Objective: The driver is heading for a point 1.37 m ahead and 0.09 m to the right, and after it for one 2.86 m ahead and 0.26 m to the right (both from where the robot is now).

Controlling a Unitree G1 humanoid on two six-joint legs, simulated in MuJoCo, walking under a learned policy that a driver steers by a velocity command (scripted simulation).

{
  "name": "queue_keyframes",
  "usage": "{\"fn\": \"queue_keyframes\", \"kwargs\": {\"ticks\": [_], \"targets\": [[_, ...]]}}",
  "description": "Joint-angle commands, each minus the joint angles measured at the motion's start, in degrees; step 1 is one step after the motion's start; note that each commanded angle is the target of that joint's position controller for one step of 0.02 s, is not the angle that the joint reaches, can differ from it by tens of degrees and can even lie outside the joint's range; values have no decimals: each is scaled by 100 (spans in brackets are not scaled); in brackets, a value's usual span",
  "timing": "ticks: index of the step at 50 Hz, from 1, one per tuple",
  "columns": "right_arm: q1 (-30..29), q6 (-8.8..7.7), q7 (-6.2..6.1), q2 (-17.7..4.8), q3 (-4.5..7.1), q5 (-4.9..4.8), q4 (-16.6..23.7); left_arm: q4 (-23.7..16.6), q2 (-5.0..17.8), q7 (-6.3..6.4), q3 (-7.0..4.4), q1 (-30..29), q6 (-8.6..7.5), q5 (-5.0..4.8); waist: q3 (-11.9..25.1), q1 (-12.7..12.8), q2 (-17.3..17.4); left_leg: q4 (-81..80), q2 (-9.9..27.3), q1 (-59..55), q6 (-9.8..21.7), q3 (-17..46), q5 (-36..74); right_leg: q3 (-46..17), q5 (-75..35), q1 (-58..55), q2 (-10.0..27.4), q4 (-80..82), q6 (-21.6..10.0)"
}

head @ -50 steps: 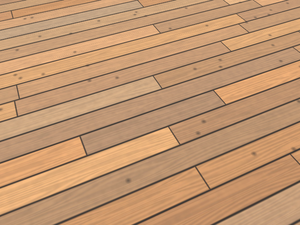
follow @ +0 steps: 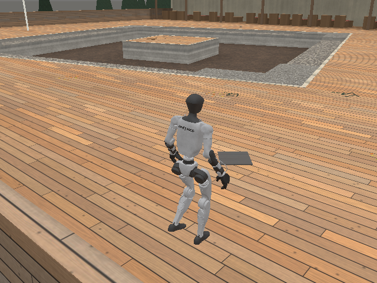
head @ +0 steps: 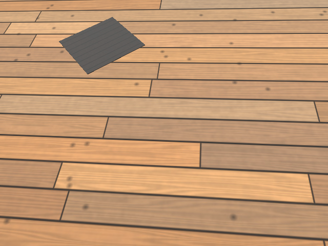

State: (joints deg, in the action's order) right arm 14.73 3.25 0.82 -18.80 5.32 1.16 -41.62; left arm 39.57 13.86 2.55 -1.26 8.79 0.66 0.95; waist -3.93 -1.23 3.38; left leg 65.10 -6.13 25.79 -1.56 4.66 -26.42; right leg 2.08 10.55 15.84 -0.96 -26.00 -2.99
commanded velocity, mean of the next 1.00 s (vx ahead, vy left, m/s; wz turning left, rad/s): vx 0.18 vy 0.00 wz -0.06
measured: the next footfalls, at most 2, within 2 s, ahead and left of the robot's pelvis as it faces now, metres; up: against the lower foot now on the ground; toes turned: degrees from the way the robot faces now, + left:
left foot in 0.30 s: +0.02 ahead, +0.11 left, +0.00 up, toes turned +7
right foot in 0.88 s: +0.16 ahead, -0.13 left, +0.00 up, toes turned -11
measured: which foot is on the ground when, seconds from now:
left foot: up 0.00-0.28, down 0.30-0.90, up 0.92-1.00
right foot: down 0.00-0.30, up 0.32-0.86, down 0.88-1.00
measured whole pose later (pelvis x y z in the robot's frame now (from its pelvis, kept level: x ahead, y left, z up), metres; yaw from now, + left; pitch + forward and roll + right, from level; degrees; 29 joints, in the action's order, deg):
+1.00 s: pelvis +0.12 -0.06 -0.01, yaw -10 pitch +1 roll +1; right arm 17.5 -3.1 1.6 -16.7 2.9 2.4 -47.7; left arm 41.4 15.6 -2.0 -3.0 13.5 -1.2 1.2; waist -1.2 -1.7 2.0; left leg 62.1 4.1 21.8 1.3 -2.2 -20.9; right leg 2.2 16.0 16.8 -3.2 -31.4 -5.3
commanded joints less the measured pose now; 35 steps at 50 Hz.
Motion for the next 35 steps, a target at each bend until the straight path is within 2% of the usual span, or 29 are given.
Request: {"fn": "queue_keyframes", "kwargs": {"ticks": [1,5,7,10,11,13,14,15,16,17,18,19,20,21,22,23,24,25,27,30,35], "targets": [[305,57,119,-324,63,-51,244,-331,711,10,-196,77,-85,47,618,15,-1081,238,171,323,-108,-110,278,-932,-1779,-721,1339,901,-924],[-106,120,157,-240,-20,-6,389,-233,836,-19,-260,379,-106,57,548,175,-1098,-537,397,364,-82,-255,265,-827,-1114,-863,1592,1002,-1056],[-308,120,194,-149,-83,-13,486,-211,918,-56,-291,406,-105,69,524,222,-1120,-1106,512,82,-17,-386,202,-666,-867,-739,1646,991,-1050],[-376,80,178,-70,-159,-59,553,-122,1061,-130,-331,496,-83,94,611,272,-1262,-2001,416,-632,144,-594,-72,-533,-1011,-492,1634,780,-1031],[-332,58,156,-72,-171,-72,549,-86,1098,-152,-337,529,-67,90,650,261,-1289,-2302,378,-796,196,-640,-36,-542,-1195,-499,1656,662,-1024],[0,-26,101,11,-218,-55,430,-24,1120,-187,-331,479,-7,16,707,30,-1134,-3580,286,-1513,336,-766,718,-344,-1586,-298,1551,169,-817],[78,-96,63,-62,-230,-3,385,63,1078,-200,-324,647,19,-6,696,-8,-904,-4419,317,-1981,388,-578,1344,-184,-1317,-8,1421,-118,-499],[107,-171,19,-396,-188,104,426,43,745,-240,-246,881,37,21,785,70,119,-5159,1337,-2511,522,809,1184,223,-106,631,1008,-1032,-61],[-146,-195,-14,-944,-99,62,576,-249,259,-216,-79,709,72,-33,435,108,1418,-5312,2719,-1923,1206,2276,2395,518,2116,1414,131,-1383,272],[21,-251,-69,-443,-210,78,453,-127,578,-184,-137,470,179,0,426,-125,686,-5129,2608,-1533,1511,1771,2657,-176,2136,864,445,-1987,274],[-329,-284,-103,-37,-375,76,421,-8,515,-242,-136,620,220,-80,344,154,548,-5136,2307,-1384,1459,1257,2732,-289,1829,692,387,-2057,252],[-577,-302,-138,135,-448,90,390,180,514,-279,-141,810,219,-84,267,289,447,-5161,1988,-1324,1255,799,2784,-327,1475,542,360,-2007,250],[-673,-341,-203,91,-452,67,369,287,607,-297,-187,913,210,-21,271,326,568,-5080,1781,-1498,1121,496,3168,-259,1246,542,271,-2064,251],[-642,-358,-246,1,-427,50,341,397,697,-310,-225,1045,195,18,352,308,569,-4884,1687,-1700,1115,245,3884,-266,1223,555,142,-2252,273],[-358,-358,-253,-110,-389,39,267,427,732,-324,-242,1076,179,33,546,187,449,-4923,1745,-1974,1147,237,3541,-284,1282,659,56,-2463,282],[-38,-339,-244,-312,-302,24,163,402,792,-344,-271,1004,168,53,533,40,425,-5093,1861,-2277,1222,411,2547,-255,1338,1040,13,-2774,272],[161,-327,-235,-343,-271,20,88,353,830,-372,-299,831,168,67,391,-85,348,-5352,1987,-2436,1280,620,1310,-342,1315,1431,59,-2937,259],[222,-331,-233,-319,-265,25,46,292,829,-404,-319,659,170,70,171,-131,361,-5595,2075,-2522,1293,790,448,-398,1258,1782,92,-2982,256],[291,-404,-240,-264,-245,37,-34,228,756,-454,-336,461,142,77,-127,-155,325,-5867,2183,-2682,1319,873,-4,-449,1064,2218,156,-2946,258],[384,-585,-243,-218,-197,59,-160,219,577,-493,-328,412,67,93,-56,-120,126,-5932,2260,-2874,1385,639,308,-403,849,2330,250,-2770,257],[464,-748,-175,-304,-102,55,-318,-4,464,-624,-299,42,39,97,-27,-138,235,-5961,2364,-2543,1378,138,311,-165,661,2024,411,-2103,168]]}}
